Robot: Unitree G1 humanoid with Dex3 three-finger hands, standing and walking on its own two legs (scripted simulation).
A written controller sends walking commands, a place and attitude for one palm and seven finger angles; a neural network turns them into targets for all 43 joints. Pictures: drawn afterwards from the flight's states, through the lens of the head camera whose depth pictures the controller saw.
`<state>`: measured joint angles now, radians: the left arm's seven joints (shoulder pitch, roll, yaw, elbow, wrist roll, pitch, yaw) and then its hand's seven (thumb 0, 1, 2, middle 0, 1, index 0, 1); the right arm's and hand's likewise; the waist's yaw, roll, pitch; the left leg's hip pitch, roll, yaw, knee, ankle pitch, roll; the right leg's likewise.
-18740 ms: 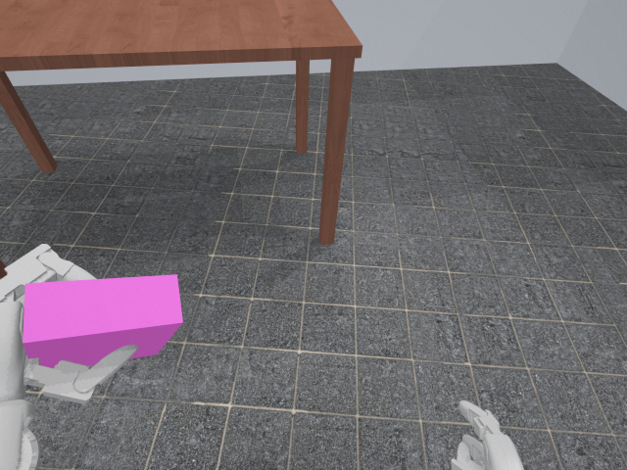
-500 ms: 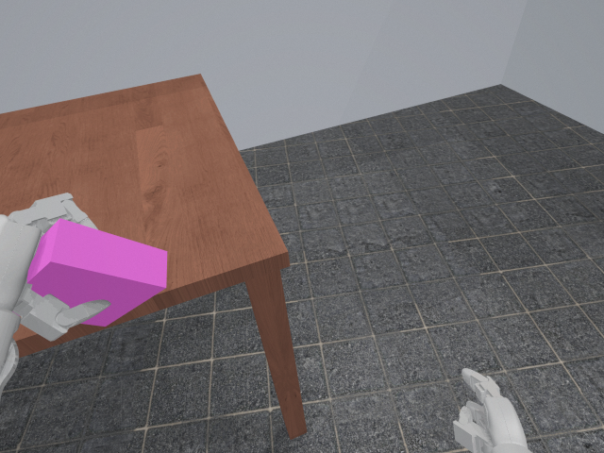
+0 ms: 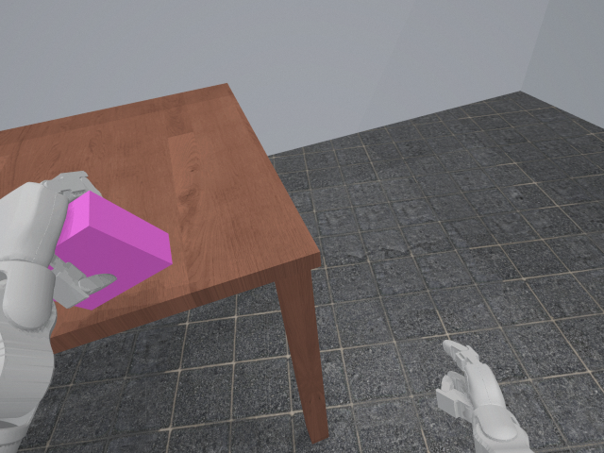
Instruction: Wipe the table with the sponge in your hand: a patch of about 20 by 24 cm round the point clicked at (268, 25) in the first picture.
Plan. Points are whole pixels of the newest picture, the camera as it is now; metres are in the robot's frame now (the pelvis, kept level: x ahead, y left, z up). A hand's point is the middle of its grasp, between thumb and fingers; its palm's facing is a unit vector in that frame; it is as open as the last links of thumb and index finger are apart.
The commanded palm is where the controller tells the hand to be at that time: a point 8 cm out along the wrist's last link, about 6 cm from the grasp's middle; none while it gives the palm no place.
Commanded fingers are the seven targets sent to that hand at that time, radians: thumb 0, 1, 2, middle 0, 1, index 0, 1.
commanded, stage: turn the palm down, sponge in hand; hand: left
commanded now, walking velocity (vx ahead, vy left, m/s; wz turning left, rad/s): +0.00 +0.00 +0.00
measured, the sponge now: (104, 262) +0.25 +0.28 +0.18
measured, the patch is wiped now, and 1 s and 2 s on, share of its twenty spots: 0.05 0.05 0.05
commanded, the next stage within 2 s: move the sponge above the wiping area in 0.96 s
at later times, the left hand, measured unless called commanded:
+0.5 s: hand (72, 230) +0.23 +0.27 +0.25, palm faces +0.38 -0.11 -0.92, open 9.3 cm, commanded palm +0.17 +0.27 +0.31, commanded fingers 0.00 0.10 1.30 -1.20 -1.60 -1.20 -1.60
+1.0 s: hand (92, 225) +0.25 +0.26 +0.24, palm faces +0.41 -0.11 -0.91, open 9.3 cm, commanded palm +0.19 +0.26 +0.31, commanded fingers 0.00 0.10 1.30 -1.20 -1.60 -1.20 -1.60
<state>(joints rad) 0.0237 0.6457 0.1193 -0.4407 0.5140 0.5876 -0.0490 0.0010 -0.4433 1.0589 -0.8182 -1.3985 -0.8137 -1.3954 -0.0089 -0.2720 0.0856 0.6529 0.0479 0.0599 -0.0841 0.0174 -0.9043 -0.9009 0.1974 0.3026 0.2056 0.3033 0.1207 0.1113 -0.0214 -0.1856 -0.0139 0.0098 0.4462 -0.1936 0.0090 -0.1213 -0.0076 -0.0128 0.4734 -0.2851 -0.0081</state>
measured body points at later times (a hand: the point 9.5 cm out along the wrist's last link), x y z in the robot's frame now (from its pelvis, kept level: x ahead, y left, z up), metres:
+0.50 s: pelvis -0.02 -0.01 +0.00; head -0.05 -0.07 +0.45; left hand +0.21 +0.27 +0.30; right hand +0.25 -0.18 -0.07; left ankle +0.03 +0.11 -0.74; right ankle -0.01 -0.11 -0.74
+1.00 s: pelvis -0.01 -0.02 +0.00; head -0.05 -0.08 +0.45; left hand +0.22 +0.26 +0.29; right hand +0.26 -0.21 -0.06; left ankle +0.03 +0.11 -0.74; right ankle -0.01 -0.11 -0.74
